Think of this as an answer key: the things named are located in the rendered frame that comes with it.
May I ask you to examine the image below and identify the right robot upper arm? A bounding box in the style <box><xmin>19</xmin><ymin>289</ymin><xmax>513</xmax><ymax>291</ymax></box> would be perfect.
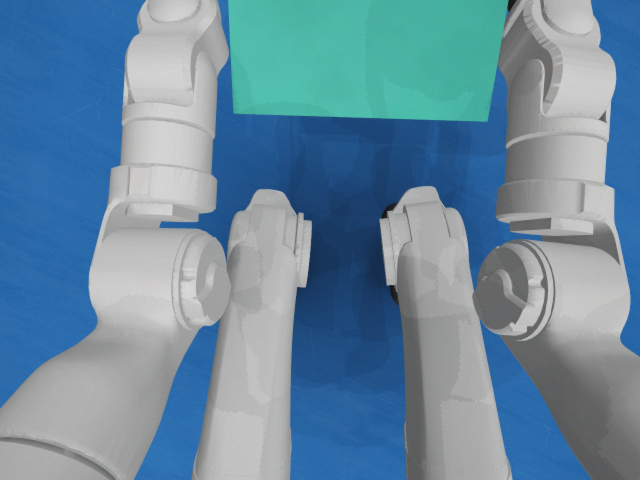
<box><xmin>472</xmin><ymin>239</ymin><xmax>640</xmax><ymax>480</ymax></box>

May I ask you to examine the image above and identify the left robot forearm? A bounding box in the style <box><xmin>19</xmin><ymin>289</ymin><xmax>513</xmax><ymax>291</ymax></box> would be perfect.
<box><xmin>89</xmin><ymin>0</ymin><xmax>229</xmax><ymax>308</ymax></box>

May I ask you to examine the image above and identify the carton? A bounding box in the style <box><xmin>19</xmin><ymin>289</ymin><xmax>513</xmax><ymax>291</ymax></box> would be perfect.
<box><xmin>228</xmin><ymin>0</ymin><xmax>509</xmax><ymax>122</ymax></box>

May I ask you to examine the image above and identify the robot left shin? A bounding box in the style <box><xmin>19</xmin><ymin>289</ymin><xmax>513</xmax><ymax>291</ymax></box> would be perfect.
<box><xmin>227</xmin><ymin>189</ymin><xmax>297</xmax><ymax>263</ymax></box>

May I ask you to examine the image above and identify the right robot forearm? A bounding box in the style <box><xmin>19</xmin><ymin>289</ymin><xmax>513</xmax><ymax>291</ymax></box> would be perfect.
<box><xmin>495</xmin><ymin>0</ymin><xmax>628</xmax><ymax>281</ymax></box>

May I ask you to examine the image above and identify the left robot upper arm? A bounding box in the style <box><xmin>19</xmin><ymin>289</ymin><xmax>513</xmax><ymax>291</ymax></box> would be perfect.
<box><xmin>0</xmin><ymin>227</ymin><xmax>231</xmax><ymax>480</ymax></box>

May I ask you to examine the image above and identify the right robot foot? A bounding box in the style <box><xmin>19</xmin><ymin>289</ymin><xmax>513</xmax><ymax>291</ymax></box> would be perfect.
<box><xmin>381</xmin><ymin>202</ymin><xmax>399</xmax><ymax>305</ymax></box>

